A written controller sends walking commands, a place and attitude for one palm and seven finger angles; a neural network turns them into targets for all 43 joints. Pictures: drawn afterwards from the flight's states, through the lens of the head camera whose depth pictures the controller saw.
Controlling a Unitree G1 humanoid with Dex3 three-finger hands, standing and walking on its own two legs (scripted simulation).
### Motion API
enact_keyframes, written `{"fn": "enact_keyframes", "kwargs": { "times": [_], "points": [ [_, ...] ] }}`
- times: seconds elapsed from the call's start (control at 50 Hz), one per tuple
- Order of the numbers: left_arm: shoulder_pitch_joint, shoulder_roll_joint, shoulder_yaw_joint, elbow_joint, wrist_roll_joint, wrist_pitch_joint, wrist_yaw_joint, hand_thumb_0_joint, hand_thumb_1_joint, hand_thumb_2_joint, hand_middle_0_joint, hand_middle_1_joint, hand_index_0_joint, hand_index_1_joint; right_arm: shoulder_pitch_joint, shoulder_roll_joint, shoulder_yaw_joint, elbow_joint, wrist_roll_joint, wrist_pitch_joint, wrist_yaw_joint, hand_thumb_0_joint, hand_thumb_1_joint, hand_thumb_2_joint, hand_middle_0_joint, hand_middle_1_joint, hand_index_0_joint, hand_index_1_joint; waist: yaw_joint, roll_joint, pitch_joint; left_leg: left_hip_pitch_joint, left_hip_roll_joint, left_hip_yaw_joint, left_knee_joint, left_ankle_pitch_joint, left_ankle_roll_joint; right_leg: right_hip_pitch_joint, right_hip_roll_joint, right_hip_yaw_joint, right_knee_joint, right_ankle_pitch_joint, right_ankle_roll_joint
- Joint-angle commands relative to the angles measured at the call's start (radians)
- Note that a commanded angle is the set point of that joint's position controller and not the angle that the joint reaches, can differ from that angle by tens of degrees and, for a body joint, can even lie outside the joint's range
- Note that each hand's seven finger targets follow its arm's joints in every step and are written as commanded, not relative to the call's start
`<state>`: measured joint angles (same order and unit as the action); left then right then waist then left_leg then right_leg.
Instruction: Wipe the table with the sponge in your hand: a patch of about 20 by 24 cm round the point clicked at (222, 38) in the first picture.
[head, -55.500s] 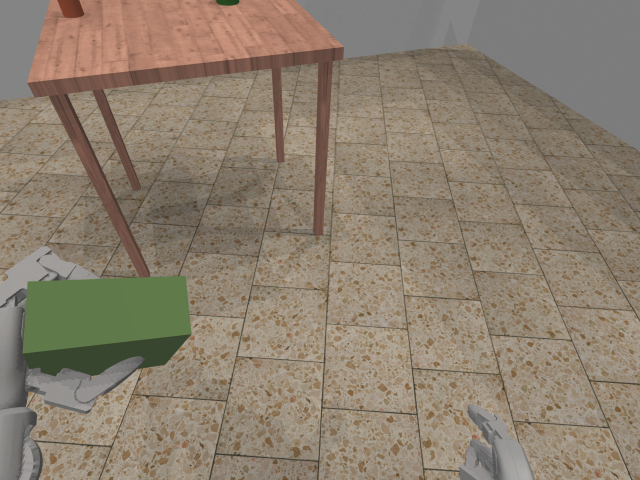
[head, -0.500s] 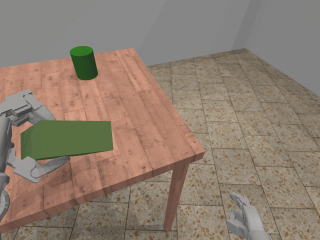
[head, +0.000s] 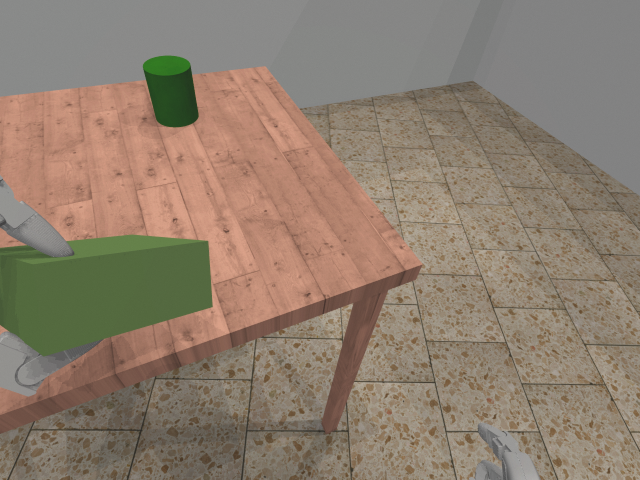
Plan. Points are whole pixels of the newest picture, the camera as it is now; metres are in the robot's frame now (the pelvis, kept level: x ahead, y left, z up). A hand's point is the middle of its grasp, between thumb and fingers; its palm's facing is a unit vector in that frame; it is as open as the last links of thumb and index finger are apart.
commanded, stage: step back with the hand held close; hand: left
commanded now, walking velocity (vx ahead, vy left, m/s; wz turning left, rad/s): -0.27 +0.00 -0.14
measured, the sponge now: (124, 274) +0.24 +0.19 +0.20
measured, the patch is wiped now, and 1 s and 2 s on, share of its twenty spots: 1.00 1.00 1.00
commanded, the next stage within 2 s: stop stepping back and stand still in 0.54 s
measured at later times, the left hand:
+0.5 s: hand (5, 376) +0.13 +0.19 +0.27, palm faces +0.25 -0.87 -0.42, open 9.4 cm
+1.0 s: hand out of the picture -0.02 +0.21 +0.29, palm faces +0.43 -0.83 -0.36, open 9.4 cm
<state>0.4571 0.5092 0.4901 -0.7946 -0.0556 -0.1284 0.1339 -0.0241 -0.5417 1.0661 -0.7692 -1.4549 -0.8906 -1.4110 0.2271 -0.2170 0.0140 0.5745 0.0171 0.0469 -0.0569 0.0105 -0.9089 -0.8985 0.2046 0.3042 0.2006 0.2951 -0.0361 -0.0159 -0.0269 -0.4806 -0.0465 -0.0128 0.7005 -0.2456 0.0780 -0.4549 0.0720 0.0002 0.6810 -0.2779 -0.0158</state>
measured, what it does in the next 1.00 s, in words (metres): walks backwards: right foot, then left foot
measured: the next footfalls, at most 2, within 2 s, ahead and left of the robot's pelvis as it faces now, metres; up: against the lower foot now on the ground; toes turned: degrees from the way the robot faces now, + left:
right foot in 0.30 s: -0.08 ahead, -0.16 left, +0.00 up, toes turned -4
left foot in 0.48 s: -0.04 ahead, +0.09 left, +0.00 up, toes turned -4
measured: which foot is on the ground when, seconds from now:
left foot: down 0.00-0.30, up 0.32-0.46, down 0.48-0.88, up 0.90-1.00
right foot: up 0.00-0.28, down 0.30-0.48, up 0.50-0.86, down 0.88-1.00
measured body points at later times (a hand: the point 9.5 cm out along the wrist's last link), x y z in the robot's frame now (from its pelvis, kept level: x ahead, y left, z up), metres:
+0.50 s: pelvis -0.09 +0.01 +0.01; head -0.06 +0.05 +0.46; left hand +0.11 +0.24 +0.29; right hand +0.04 -0.26 -0.06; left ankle -0.08 +0.10 -0.72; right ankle -0.12 -0.15 -0.71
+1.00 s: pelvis -0.24 -0.01 +0.02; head -0.29 -0.02 +0.47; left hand -0.05 +0.25 +0.31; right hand -0.11 -0.26 -0.08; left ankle -0.20 +0.11 -0.62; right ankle -0.24 -0.11 -0.72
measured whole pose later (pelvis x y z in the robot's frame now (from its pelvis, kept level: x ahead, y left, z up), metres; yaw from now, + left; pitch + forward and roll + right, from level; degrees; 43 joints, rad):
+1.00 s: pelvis -0.24 -0.01 +0.02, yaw -5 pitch -1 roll +0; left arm 0.28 0.46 0.46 -0.53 -0.08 -0.12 0.10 -0.02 -0.55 1.06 -0.78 -1.46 -0.90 -1.43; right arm 0.24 -0.22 0.02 0.68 0.05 0.00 -0.04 0.01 -0.91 -0.90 0.21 0.30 0.20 0.30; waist 0.01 0.04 -0.11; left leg -0.62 0.00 -0.02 1.21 -0.29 -0.01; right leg -0.24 0.01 -0.09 0.50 -0.25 -0.05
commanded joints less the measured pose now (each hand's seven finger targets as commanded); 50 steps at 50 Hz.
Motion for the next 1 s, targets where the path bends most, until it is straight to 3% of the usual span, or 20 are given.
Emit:
{"fn": "enact_keyframes", "kwargs": {
  "times": [0.0,0.06,0.22,0.28,0.32,0.4,0.44,0.46,0.48,0.5,0.6,0.7,0.74,0.8,0.82,0.84,0.86,0.9,0.94,0.98],
  "points": [
    [-0.311,0.181,0.172,-0.150,0.017,-0.078,0.051,0.000,0.100,1.300,-1.200,-1.600,-1.200,-1.600,-0.064,-0.124,-0.066,-0.144,-0.026,-0.109,-0.011,0.000,-0.900,-0.900,0.200,0.300,0.200,0.300,0.013,0.300,-0.121,-0.142,0.343,-0.382,-0.502,-0.314,0.057,0.168,-0.004,0.061,0.430,-0.178,0.020],
    [-0.356,0.108,0.090,0.062,0.000,-0.040,0.038,0.000,0.100,1.300,-1.200,-1.600,-1.200,-1.600,-0.052,-0.115,-0.064,-0.100,-0.001,-0.126,-0.001,0.000,-0.900,-0.900,0.200,0.300,0.200,0.300,0.020,0.119,-0.110,0.175,0.306,-0.297,-0.414,-0.127,0.035,-0.036,-0.018,0.031,0.258,-0.231,0.026],
    [-0.373,0.043,-0.060,-0.039,-0.017,-0.050,-0.018,0.000,0.100,1.300,-1.200,-1.600,-1.200,-1.600,-0.159,-0.111,-0.029,-0.144,0.008,-0.130,0.016,0.000,-0.900,-0.900,0.200,0.300,0.200,0.300,0.046,0.192,-0.184,0.263,0.244,-0.173,-0.359,0.015,-0.034,0.161,-0.058,0.024,-0.247,-0.056,-0.009],
    [-0.265,0.213,0.093,-0.229,-0.020,-0.107,-0.008,0.000,0.100,1.300,-1.200,-1.600,-1.200,-1.600,-0.176,-0.079,-0.022,-0.155,0.008,-0.105,0.025,0.000,-0.900,-0.900,0.200,0.300,0.200,0.300,0.048,-0.079,-0.233,0.201,0.076,-0.002,0.089,-0.105,-0.109,0.151,-0.331,0.221,-0.415,0.314,-0.135],
    [-0.227,0.211,0.116,-0.293,-0.033,-0.139,0.000,0.000,0.100,1.300,-1.200,-1.600,-1.200,-1.600,-0.203,-0.056,-0.036,-0.151,0.035,-0.098,0.017,0.000,-0.900,-0.900,0.200,0.300,0.200,0.300,0.050,-0.215,-0.217,0.070,0.040,-0.024,0.462,-0.233,-0.118,0.115,-0.452,0.231,-0.376,0.573,-0.200],
    [-0.131,0.166,0.149,-0.214,-0.043,-0.101,0.011,0.000,0.100,1.300,-1.200,-1.600,-1.200,-1.600,-0.182,-0.030,-0.003,-0.173,0.027,-0.069,-0.001,0.000,-0.900,-0.900,0.200,0.300,0.200,0.300,0.001,-0.003,-0.129,0.010,0.096,-0.037,0.033,-0.133,-0.113,0.238,-0.357,0.086,-0.110,0.883,-0.103],
    [-0.173,0.138,0.130,-0.105,-0.048,-0.106,0.037,0.000,0.100,1.300,-1.200,-1.600,-1.200,-1.600,-0.158,-0.079,-0.034,-0.139,0.020,-0.072,-0.018,0.000,-0.900,-0.900,0.200,0.300,0.200,0.300,-0.011,0.205,-0.176,0.246,0.123,-0.011,-0.328,0.451,-0.108,0.178,-0.198,0.016,0.083,0.584,-0.020],
    [-0.196,0.149,0.143,-0.077,-0.047,-0.107,0.047,0.000,0.100,1.300,-1.200,-1.600,-1.200,-1.600,-0.129,-0.118,-0.069,-0.124,0.012,-0.089,-0.012,0.000,-0.900,-0.900,0.200,0.300,0.200,0.300,0.010,0.364,-0.198,0.417,0.329,-0.217,-0.308,0.922,-0.030,-0.032,-0.095,0.015,0.198,0.020,0.023],
    [-0.191,0.136,0.130,-0.014,-0.038,-0.105,0.044,0.000,0.100,1.300,-1.200,-1.600,-1.200,-1.600,-0.092,-0.129,-0.088,-0.102,0.015,-0.097,0.001,0.000,-0.900,-0.900,0.200,0.300,0.200,0.300,0.003,0.360,-0.202,0.481,0.450,-0.305,-0.254,1.071,0.035,-0.146,-0.048,0.077,0.375,-0.328,0.015],
    [-0.256,0.137,0.121,0.003,-0.040,-0.118,0.028,0.000,0.100,1.300,-1.200,-1.600,-1.200,-1.600,-0.060,-0.120,-0.083,-0.073,0.023,-0.109,0.020,0.000,-0.900,-0.900,0.200,0.300,0.200,0.300,-0.004,0.221,-0.212,0.525,0.448,-0.247,-0.236,1.050,0.060,-0.204,-0.030,0.131,0.451,-0.364,0.010],
    [-0.184,0.112,0.098,-0.155,-0.019,-0.102,0.021,0.000,0.100,1.300,-1.200,-1.600,-1.200,-1.600,-0.081,-0.123,-0.088,-0.114,0.033,-0.160,0.045,0.000,-0.900,-0.900,0.200,0.300,0.200,0.300,0.008,0.192,-0.255,0.482,0.337,-0.167,-0.260,0.828,0.024,-0.167,-0.033,0.047,0.420,-0.202,0.051],
    [-0.116,0.138,0.094,-0.280,-0.027,-0.073,0.024,0.000,0.100,1.300,-1.200,-1.600,-1.200,-1.600,-0.135,-0.114,-0.057,-0.153,0.033,-0.190,0.046,0.000,-0.900,-0.900,0.200,0.300,0.200,0.300,0.017,0.305,-0.124,0.129,0.299,-0.165,-0.481,-0.249,0.020,-0.006,-0.066,-0.033,0.316,-0.116,0.045],
    [-0.127,0.161,0.119,-0.218,-0.024,-0.057,0.044,0.000,0.100,1.300,-1.200,-1.600,-1.200,-1.600,-0.141,-0.116,-0.042,-0.139,0.016,-0.185,0.029,0.000,-0.900,-0.900,0.200,0.300,0.200,0.300,0.029,0.343,-0.100,0.021,0.275,-0.157,-0.549,-0.431,-0.003,0.131,-0.042,-0.076,0.176,-0.172,0.020],
    [-0.198,0.154,0.122,-0.057,-0.010,-0.020,0.053,0.000,0.100,1.300,-1.200,-1.600,-1.200,-1.600,-0.127,-0.111,-0.036,-0.119,-0.003,-0.149,0.004,0.000,-0.900,-0.900,0.200,0.300,0.200,0.300,0.043,0.309,-0.092,-0.114,0.207,-0.100,-0.483,-0.514,-0.053,0.405,-0.012,-0.120,-0.141,-0.152,-0.018],
    [-0.223,0.156,0.111,0.011,0.000,-0.013,0.042,0.000,0.100,1.300,-1.200,-1.600,-1.200,-1.600,-0.112,-0.110,-0.042,-0.117,-0.005,-0.136,0.002,0.000,-0.900,-0.900,0.200,0.300,0.200,0.300,0.046,0.189,-0.085,-0.094,0.133,-0.018,-0.312,-0.470,-0.073,0.422,-0.055,-0.093,-0.321,-0.076,-0.037],
    [-0.242,0.167,0.097,0.068,0.002,-0.011,0.028,0.000,0.100,1.300,-1.200,-1.600,-1.200,-1.600,-0.083,-0.097,-0.046,-0.104,0.001,-0.120,0.001,0.000,-0.900,-0.900,0.200,0.300,0.200,0.300,0.035,-0.055,-0.081,-0.030,0.041,0.081,0.057,-0.374,-0.088,0.320,-0.189,0.029,-0.459,0.046,-0.086],
    [-0.286,0.179,0.077,0.090,-0.005,-0.010,0.015,0.000,0.100,1.300,-1.200,-1.600,-1.200,-1.600,-0.098,-0.115,-0.052,-0.105,0.016,-0.112,0.000,0.000,-0.900,-0.900,0.200,0.300,0.200,0.300,0.018,-0.207,-0.045,-0.030,0.022,0.030,0.470,-0.239,-0.086,0.135,-0.379,0.243,-0.542,0.140,-0.144],
    [-0.356,0.175,0.091,0.158,-0.017,-0.011,0.005,0.000,0.100,1.300,-1.200,-1.600,-1.200,-1.600,-0.117,-0.095,-0.029,-0.083,0.019,-0.118,0.003,0.000,-0.900,-0.900,0.200,0.300,0.200,0.300,-0.003,-0.152,-0.080,-0.099,0.055,-0.043,0.702,-0.101,-0.094,0.062,-0.421,0.244,-0.500,0.038,-0.162],
    [-0.336,0.117,0.046,0.201,-0.042,-0.014,-0.022,0.000,0.100,1.300,-1.200,-1.600,-1.200,-1.600,-0.123,-0.131,-0.063,-0.097,0.042,-0.105,0.009,0.000,-0.900,-0.900,0.200,0.300,0.200,0.300,-0.010,-0.259,0.030,-0.121,0.107,-0.094,0.661,-0.001,-0.089,-0.042,-0.384,0.223,-0.542,-0.190,-0.134],
    [-0.324,0.080,0.000,0.212,-0.042,-0.014,-0.036,0.000,0.100,1.300,-1.200,-1.600,-1.200,-1.600,-0.177,-0.105,-0.041,-0.112,0.043,-0.081,0.010,0.000,-0.900,-0.900,0.200,0.300,0.200,0.300,-0.003,-0.095,0.063,-0.042,0.136,-0.047,0.473,-0.019,-0.073,-0.113,-0.352,0.131,-0.519,-0.239,-0.100]
  ]
}}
